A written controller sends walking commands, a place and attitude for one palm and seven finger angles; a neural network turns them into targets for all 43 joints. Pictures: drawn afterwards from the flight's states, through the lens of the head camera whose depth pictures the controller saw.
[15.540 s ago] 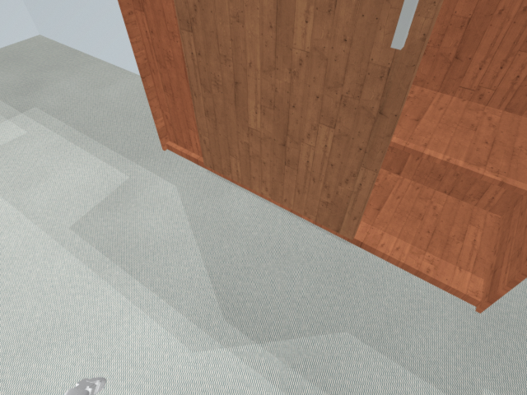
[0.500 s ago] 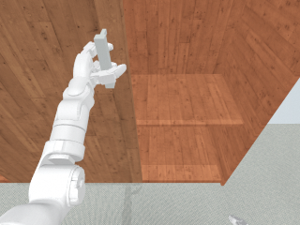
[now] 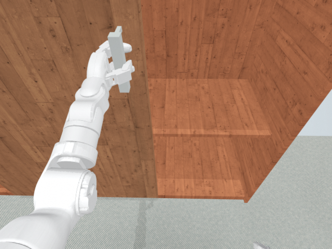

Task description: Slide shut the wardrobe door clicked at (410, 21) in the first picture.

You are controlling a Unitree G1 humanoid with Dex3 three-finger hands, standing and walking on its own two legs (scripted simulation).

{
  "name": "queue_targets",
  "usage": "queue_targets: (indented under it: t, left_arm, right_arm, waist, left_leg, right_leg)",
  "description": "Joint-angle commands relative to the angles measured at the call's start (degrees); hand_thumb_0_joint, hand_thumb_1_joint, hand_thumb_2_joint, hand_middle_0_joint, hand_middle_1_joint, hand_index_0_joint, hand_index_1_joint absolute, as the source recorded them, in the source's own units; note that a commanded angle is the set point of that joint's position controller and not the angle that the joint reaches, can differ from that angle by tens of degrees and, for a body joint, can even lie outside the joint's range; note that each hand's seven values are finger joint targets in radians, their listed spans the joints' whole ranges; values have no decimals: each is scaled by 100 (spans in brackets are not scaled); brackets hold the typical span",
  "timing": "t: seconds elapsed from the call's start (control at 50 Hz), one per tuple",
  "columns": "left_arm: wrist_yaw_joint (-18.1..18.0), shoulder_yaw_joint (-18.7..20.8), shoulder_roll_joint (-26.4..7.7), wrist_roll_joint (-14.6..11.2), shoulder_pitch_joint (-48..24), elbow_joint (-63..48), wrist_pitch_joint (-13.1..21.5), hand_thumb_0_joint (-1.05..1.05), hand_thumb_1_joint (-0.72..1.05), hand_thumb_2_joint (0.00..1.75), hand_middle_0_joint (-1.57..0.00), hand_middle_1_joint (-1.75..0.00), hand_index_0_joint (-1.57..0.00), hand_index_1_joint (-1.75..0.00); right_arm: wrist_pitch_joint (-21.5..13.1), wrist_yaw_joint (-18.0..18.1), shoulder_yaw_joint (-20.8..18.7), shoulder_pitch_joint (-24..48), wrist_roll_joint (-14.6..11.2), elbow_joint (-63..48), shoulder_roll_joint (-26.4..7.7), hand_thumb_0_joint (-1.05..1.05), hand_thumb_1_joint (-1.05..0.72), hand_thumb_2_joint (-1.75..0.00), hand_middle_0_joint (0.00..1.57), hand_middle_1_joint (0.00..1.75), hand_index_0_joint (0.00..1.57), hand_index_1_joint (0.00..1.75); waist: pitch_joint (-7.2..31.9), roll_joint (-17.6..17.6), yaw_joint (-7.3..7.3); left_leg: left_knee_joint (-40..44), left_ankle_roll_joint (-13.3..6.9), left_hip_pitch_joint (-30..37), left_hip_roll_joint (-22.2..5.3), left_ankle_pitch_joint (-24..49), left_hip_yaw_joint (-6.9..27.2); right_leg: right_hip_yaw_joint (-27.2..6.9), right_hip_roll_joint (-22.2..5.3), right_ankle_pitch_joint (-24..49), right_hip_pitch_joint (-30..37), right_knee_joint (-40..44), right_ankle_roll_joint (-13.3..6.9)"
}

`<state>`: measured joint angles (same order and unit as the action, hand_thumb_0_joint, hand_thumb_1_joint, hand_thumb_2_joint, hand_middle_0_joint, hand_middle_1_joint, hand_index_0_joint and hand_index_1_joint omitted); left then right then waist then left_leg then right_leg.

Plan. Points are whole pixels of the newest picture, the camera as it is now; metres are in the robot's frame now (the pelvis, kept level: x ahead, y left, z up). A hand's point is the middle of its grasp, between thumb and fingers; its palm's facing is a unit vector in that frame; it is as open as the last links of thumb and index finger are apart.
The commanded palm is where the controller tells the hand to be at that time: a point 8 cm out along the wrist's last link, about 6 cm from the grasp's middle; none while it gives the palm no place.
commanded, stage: grip the handle and tug to test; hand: left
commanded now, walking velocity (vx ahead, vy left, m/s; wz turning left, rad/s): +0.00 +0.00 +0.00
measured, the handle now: (122, 60) +0.51 +0.13 +0.21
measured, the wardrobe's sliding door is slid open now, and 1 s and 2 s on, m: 0.54 0.54 0.54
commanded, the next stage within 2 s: tug the door sideways, standing still in 0.42 s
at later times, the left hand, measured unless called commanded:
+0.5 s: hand (127, 72) +0.46 +0.11 +0.22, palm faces +0.02 -1.00 +0.00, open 6.1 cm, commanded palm +0.41 +0.16 +0.21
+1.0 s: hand (128, 71) +0.46 +0.10 +0.21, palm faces +0.08 -1.00 -0.03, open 5.9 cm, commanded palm +0.44 +0.10 +0.21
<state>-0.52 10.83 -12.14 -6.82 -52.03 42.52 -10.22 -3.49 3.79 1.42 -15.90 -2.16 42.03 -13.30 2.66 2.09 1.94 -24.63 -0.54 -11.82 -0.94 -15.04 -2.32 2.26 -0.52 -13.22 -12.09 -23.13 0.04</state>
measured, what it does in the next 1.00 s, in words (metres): stands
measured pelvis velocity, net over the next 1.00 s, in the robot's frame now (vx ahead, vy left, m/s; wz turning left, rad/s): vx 0.00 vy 0.00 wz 0.04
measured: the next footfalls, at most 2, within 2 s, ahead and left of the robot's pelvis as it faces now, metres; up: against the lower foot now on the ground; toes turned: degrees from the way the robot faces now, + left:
none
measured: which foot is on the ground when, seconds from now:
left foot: down 0.00-1.00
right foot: down 0.00-1.00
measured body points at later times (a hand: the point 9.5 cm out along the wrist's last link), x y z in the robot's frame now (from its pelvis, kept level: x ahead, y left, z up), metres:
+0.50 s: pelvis +0.00 +0.00 +0.00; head +0.00 -0.01 +0.45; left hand +0.45 +0.16 +0.22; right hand +0.08 -0.25 -0.12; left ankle -0.03 +0.11 -0.74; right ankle -0.02 -0.12 -0.74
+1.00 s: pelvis +0.00 +0.00 +0.00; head +0.02 -0.01 +0.45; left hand +0.45 +0.16 +0.22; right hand +0.13 -0.23 -0.13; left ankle -0.03 +0.11 -0.74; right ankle -0.01 -0.12 -0.74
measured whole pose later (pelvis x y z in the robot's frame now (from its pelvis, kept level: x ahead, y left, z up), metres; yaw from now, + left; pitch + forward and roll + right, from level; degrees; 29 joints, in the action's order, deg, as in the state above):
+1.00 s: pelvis +0.00 +0.00 +0.00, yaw +2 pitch +3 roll +0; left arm -7.1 4.8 -8.2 -7.4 -56.2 45.6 -8.3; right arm -6.8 2.1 1.3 -15.0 -1.7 44.1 -12.2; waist 2.6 2.0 -0.3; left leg -26.9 -0.7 -14.3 0.2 -15.9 -0.2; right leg 4.3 -1.7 -15.0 -13.8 -25.7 0.3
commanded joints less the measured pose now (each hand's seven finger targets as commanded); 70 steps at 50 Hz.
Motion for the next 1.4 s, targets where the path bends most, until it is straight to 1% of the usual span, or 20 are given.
queue_targets:
  t: [0.0,0.04,0.08,0.14,0.2,0.24,0.28,0.32,0.36,0.44,0.5,0.54,0.56,0.58,0.64,0.76,1.04,1.2,1.28,1.38]
  left_arm:
    - [-15,24,-825,9,-3232,-693,481,0,90,90,-45,-140,-45,-140]
    - [-14,114,-958,47,-3155,-610,583,0,90,90,-45,-140,-45,-140]
    - [26,8,-795,1,-3158,-677,684,0,90,90,-45,-140,-45,-140]
    - [61,157,-982,2,-2929,-507,759,0,90,90,-45,-140,-45,-140]
    - [98,-89,-676,-32,-2962,-717,812,0,90,90,-45,-140,-45,-140]
    - [91,71,-824,-41,-2668,-856,810,0,90,90,-45,-140,-45,-140]
    - [131,-12,-710,-92,-2622,-1051,772,0,90,90,-45,-140,-45,-140]
    - [157,248,-938,-127,-2207,-1088,696,0,90,90,-45,-140,-45,-140]
    - [173,128,-801,-133,-2086,-1510,671,0,90,90,-45,-140,-45,-140]
    - [160,226,-874,-140,-1538,-1985,474,0,90,90,-45,-140,-45,-140]
    - [161,170,-797,-176,-1558,-2247,265,0,90,90,-45,-140,-45,-140]
    - [101,-204,-599,-106,-2388,-2110,143,0,90,90,-45,-140,-45,-140]
    - [33,-175,-615,-77,-2717,-1867,77,0,90,90,-45,-140,-45,-140]
    - [-28,-98,-699,-29,-2889,-1718,40,0,90,90,-45,-140,-45,-140]
    - [-133,-333,-313,-31,-3091,-1477,-7,0,90,90,-45,-140,-45,-140]
    - [-217,-813,417,-55,-3542,-1294,253,0,90,90,-45,-140,-45,-140]
    - [-295,-1709,1553,-138,-4161,-915,754,0,90,90,-45,-140,-45,-140]
    - [-342,-1682,1557,-184,-4415,-818,855,0,90,90,-45,-140,-45,-140]
    - [-339,-1718,1587,-173,-4438,-730,922,0,90,90,-45,-140,-45,-140]
    - [-332,-1708,1617,-196,-4405,-579,968,0,90,90,-45,-140,-45,-140]
  right_arm:
    - [-303,23,-249,5,0,-534,-723,0,-90,-90,20,30,20,30]
    - [-314,15,-264,-54,9,-534,-753,0,-90,-90,20,30,20,30]
    - [-383,3,-256,-17,-9,-569,-724,0,-90,-90,20,30,20,30]
    - [-421,-3,-251,-59,-14,-558,-764,0,-90,-90,20,30,20,30]
    - [-504,-30,-252,-36,-44,-598,-726,0,-90,-90,20,30,20,30]
    - [-523,-44,-275,-20,-36,-635,-758,0,-90,-90,20,30,20,30]
    - [-547,-52,-273,4,-46,-673,-745,0,-90,-90,20,30,20,30]
    - [-543,-53,-281,33,-58,-709,-765,0,-90,-90,20,30,20,30]
    - [-527,-70,-279,137,-66,-790,-732,0,-90,-90,20,30,20,30]
    - [-483,-109,-299,267,-60,-885,-748,0,-90,-90,20,30,20,30]
    - [-416,-94,-291,340,-74,-912,-721,0,-90,-90,20,30,20,30]
    - [-375,-59,-279,310,-78,-784,-738,0,-90,-90,20,30,20,30]
    - [-372,-34,-285,235,-63,-690,-732,0,-90,-90,20,30,20,30]
    - [-362,-15,-299,151,-38,-626,-749,0,-90,-90,20,30,20,30]
    - [-353,-25,-288,152,-22,-559,-707,0,-90,-90,20,30,20,30]
    - [-383,-76,-285,83,32,-444,-626,0,-90,-90,20,30,20,30]
    - [-717,-202,-263,33,30,-214,-591,0,-90,-90,20,30,20,30]
    - [-914,-246,-268,-109,70,-68,-634,0,-90,-90,20,30,20,30]
    - [-966,-259,-265,-123,58,-31,-643,0,-90,-90,20,30,20,30]
    - [-1017,-267,-260,-141,48,-31,-647,0,-90,-90,20,30,20,30]
  waist:
    - [1480,-362,189]
    - [1608,-428,145]
    - [1630,-421,160]
    - [1544,-514,83]
    - [1492,-270,119]
    - [1678,-310,13]
    - [1717,-450,51]
    - [1698,-617,-61]
    - [1762,-265,-88]
    - [1854,-407,-196]
    - [1701,-371,-131]
    - [1462,-253,63]
    - [1325,-327,171]
    - [1392,-392,201]
    - [1562,-200,209]
    - [1894,-269,362]
    - [1726,-119,526]
    - [1928,-199,561]
    - [1807,-42,567]
    - [1742,-126,547]
  left_leg:
    - [89,-138,665,37,1637,150]
    - [109,-129,636,33,1604,153]
    - [119,-140,660,33,1534,162]
    - [184,-137,525,26,1421,153]
    - [178,-131,634,14,1451,166]
    - [184,-126,666,9,1548,131]
    - [179,-144,687,11,1640,122]
    - [199,-154,601,11,1718,93]
    - [207,-134,731,8,1912,72]
    - [166,-129,810,0,2317,37]
    - [174,-138,824,-1,2313,-4]
    - [116,-128,836,6,2262,31]
    - [98,-136,807,-1,2090,77]
    - [59,-152,844,8,2108,76]
    - [-26,-116,931,48,2209,112]
    - [-189,-105,1206,54,2567,220]
    - [-219,16,1327,-25,2087,489]
    - [-266,48,1315,11,2069,559]
    - [-240,76,1278,5,1889,586]
    - [-239,77,1185,-1,1846,580]
  right_leg:
    - [-46,134,1711,190,138,-137]
    - [-36,125,1645,279,121,-144]
    - [-47,134,1600,264,132,-140]
    - [-41,137,1500,333,160,-149]
    - [-41,155,1493,224,157,-163]
    - [-38,154,1581,397,150,-166]
    - [-31,166,1747,453,140,-148]
    - [-29,177,1883,617,136,-149]
    - [-20,162,2015,679,113,-167]
    - [10,176,2416,894,74,-163]
    - [6,175,2521,849,99,-137]
    - [18,165,2383,538,127,-134]
    - [21,185,2192,325,164,-114]
    - [11,181,2199,261,149,-107]
    - [17,156,2192,198,82,-139]
    - [32,162,2424,34,-88,-132]
    - [107,187,1605,-607,-176,-155]
    - [129,207,1576,-694,-255,-155]
    - [125,198,1381,-810,-254,-163]
    - [131,199,1357,-824,-281,-159]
